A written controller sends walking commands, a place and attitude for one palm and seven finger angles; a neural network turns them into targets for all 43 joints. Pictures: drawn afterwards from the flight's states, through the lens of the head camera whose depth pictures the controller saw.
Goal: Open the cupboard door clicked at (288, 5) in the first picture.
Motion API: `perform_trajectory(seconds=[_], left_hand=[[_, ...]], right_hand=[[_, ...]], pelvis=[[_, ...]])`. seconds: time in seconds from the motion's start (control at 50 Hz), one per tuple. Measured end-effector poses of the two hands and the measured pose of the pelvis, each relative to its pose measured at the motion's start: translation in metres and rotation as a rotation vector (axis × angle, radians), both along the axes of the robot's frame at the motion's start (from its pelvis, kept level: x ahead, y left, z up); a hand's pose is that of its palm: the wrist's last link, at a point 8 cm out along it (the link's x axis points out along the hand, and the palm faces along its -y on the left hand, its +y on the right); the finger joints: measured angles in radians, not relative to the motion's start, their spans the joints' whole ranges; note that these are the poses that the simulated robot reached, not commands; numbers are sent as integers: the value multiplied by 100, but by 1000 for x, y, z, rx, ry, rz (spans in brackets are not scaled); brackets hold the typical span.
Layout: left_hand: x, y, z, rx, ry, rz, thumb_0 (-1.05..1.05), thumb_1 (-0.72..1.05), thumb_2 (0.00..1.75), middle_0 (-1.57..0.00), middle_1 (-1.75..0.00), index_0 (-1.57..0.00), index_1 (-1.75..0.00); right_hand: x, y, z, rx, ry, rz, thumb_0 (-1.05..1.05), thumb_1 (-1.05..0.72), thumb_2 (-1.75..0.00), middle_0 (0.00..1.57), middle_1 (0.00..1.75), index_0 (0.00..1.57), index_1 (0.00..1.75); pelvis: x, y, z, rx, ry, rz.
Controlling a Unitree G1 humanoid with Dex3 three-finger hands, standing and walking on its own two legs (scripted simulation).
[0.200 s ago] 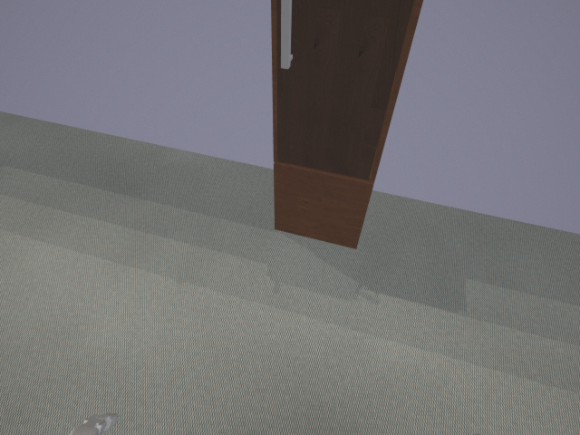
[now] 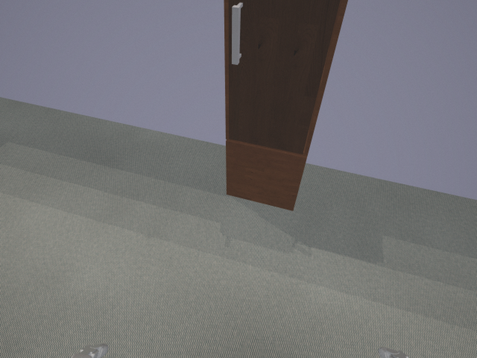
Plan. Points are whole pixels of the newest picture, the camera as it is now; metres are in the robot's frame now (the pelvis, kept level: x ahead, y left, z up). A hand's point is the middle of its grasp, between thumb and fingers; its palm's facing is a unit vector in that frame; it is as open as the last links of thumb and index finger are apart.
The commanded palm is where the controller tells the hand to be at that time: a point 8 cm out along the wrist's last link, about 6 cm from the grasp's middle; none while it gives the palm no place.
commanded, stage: stand and wait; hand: left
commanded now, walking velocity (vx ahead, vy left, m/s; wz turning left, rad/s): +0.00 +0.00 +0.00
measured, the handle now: (237, 34) +1.04 +0.07 +0.12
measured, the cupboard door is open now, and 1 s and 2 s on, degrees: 0 0 0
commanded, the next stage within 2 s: look at it before walking up in 0.70 s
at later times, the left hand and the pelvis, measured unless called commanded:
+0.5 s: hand out of the picture +0.04 +0.23 -0.15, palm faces -0.04 -0.94 -0.34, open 7.4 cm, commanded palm none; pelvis -0.02 -0.02 +0.01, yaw +0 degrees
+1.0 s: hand out of the picture +0.05 +0.22 -0.15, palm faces -0.04 -0.94 -0.33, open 7.4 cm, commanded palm none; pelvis -0.02 -0.02 +0.01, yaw +0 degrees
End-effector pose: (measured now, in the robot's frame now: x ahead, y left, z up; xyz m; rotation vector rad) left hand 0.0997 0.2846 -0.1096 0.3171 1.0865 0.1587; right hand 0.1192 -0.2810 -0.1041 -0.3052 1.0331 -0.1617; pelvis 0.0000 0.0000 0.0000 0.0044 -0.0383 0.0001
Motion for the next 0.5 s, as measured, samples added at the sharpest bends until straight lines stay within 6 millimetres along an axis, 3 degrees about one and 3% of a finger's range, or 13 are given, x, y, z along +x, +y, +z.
perform_trajectory(seconds=[0.12,0.3,0.5], left_hand=[[-18,-6,-4,-8,39,12,0,91,89,-20,-30,-21,-30],[-47,-6,-6,1,106,32,0,91,89,-20,-30,-21,-30],[-61,-7,-4,13,126,37,0,91,89,-20,-30,-21,-30]], right_hand=[[-14,-8,-1,-6,32,-13,1,-90,-90,21,30,21,30],[-50,-23,-5,-20,114,-50,1,-90,-90,21,30,20,30],[-82,-30,-10,-14,178,-73,1,-90,-90,21,30,20,30]], pelvis=[[-5,-5,2,1,-5,0],[-15,-11,4,0,-12,-2],[-24,-16,5,0,-14,-2]])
